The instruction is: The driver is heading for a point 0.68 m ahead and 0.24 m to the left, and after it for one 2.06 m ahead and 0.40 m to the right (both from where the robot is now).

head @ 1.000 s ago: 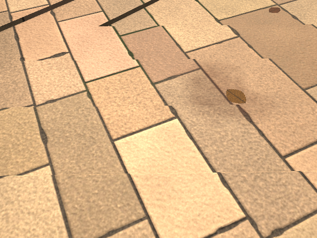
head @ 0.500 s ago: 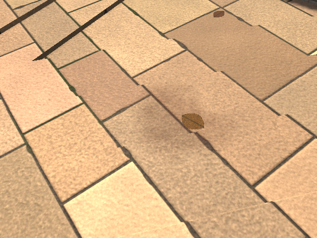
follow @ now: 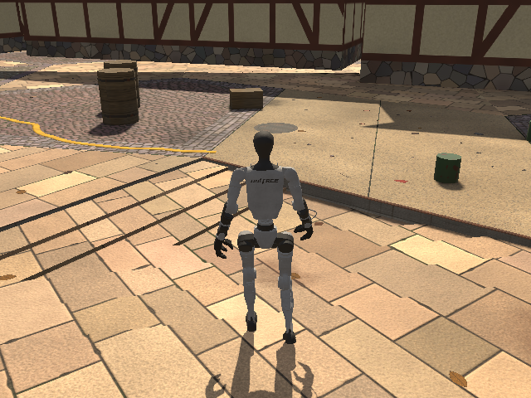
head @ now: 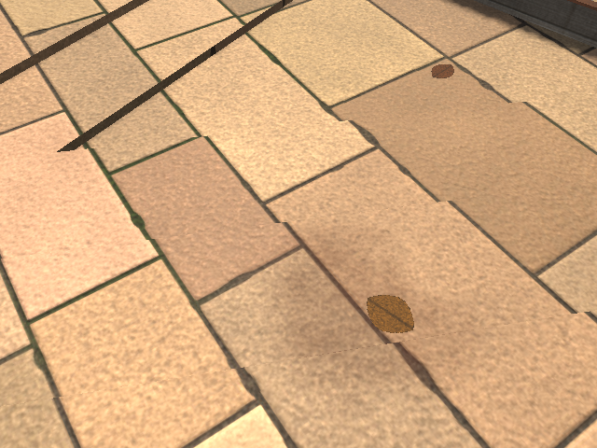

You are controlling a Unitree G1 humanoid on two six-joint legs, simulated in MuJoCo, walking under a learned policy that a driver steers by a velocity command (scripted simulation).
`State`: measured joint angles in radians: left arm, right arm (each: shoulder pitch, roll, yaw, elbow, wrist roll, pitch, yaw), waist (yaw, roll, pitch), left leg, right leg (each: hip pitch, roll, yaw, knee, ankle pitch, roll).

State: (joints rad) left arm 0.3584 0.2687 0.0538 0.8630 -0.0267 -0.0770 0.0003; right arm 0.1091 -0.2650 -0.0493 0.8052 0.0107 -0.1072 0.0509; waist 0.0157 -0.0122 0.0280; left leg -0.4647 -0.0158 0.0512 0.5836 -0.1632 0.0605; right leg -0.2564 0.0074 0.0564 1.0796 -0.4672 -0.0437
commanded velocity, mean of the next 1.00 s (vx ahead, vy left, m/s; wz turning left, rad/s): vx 0.50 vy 0.00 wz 0.29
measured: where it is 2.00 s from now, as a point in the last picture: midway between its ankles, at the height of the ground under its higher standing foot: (244, 238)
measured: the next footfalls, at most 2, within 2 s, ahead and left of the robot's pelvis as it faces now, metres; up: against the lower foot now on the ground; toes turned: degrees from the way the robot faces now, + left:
right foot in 0.48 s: +0.43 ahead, -0.15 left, -0.04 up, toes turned +5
left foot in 1.00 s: +0.65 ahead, +0.15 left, -0.04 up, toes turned +25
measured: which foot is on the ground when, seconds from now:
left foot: down 0.00-0.48, up 0.50-0.98, down 1.00-1.00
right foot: up 0.00-0.46, down 0.48-1.00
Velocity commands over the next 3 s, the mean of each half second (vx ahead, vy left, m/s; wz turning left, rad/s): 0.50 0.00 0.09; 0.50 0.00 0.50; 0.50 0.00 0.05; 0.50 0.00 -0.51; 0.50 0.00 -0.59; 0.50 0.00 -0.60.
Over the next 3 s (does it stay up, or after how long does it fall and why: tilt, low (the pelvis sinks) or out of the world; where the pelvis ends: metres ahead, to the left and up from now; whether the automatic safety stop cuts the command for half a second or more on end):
stays up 1.62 0.13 -0.14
